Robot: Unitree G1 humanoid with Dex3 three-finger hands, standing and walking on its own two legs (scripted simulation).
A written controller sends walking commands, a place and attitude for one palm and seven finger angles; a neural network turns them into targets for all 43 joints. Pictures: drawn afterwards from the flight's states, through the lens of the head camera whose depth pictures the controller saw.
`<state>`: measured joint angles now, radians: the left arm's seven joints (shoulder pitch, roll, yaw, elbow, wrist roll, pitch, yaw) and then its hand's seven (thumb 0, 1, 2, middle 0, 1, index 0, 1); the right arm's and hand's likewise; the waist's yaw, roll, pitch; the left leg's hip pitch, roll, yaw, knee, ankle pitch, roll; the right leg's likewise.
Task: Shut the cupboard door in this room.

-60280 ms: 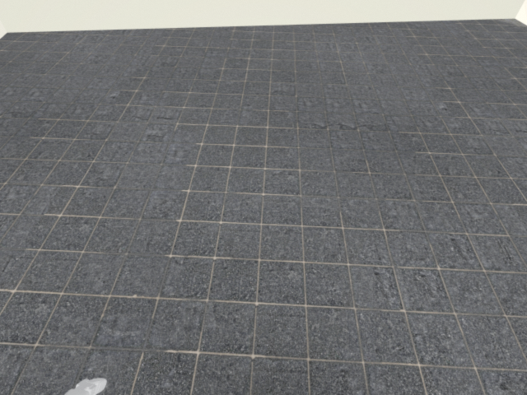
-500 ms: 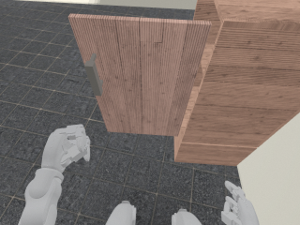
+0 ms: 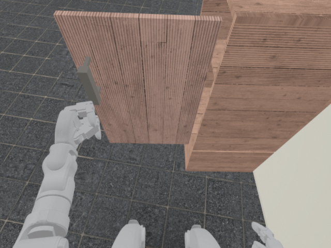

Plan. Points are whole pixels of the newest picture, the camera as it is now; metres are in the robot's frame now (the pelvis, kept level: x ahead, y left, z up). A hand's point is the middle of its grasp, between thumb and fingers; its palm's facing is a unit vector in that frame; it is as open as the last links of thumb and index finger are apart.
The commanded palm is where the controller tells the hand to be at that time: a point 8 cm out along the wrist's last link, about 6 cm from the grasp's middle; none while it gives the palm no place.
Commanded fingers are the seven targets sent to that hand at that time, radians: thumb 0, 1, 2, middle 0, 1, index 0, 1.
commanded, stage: bring the fist close to the handle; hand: left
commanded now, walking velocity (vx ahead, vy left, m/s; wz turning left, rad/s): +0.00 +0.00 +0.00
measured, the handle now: (91, 81) +0.54 +0.21 +0.05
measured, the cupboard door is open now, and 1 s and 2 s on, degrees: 90 89 72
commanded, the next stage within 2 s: push the door shut along its arc in 0.58 s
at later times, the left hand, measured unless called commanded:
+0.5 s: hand (99, 111) +0.44 +0.18 +0.05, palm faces +0.01 -1.00 -0.02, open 3.1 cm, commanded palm +0.41 +0.23 +0.05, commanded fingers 0.00 0.90 0.90 -1.30 -1.50 -1.30 -1.50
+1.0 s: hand (102, 100) +0.47 +0.17 +0.06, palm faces -0.08 -1.00 -0.02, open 3.2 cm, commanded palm +0.46 +0.22 +0.05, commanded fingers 0.00 0.90 0.90 -1.30 -1.50 -1.30 -1.50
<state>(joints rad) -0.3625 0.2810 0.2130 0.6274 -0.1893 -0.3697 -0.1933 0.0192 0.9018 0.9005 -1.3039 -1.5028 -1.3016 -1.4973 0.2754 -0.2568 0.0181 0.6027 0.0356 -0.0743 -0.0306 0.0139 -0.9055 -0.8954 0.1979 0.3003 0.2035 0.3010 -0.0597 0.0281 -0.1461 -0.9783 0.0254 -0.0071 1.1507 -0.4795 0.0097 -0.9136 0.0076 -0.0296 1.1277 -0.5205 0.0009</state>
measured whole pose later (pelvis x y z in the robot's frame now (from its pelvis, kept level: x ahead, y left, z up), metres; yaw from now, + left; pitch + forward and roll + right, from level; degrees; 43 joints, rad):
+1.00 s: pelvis -0.01 +0.00 -0.01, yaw -1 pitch +21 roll -3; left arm -0.78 0.42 0.32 1.08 -0.14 -0.44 -0.31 0.02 0.90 0.90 -1.31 -1.50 -1.31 -1.50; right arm 0.29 -0.26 0.02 0.62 0.03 0.00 -0.01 0.01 -0.91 -0.90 0.20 0.30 0.20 0.30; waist -0.12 0.03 -0.14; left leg -1.10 0.04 -0.02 1.21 -0.48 0.01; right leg -1.03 0.02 -0.04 1.18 -0.52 0.00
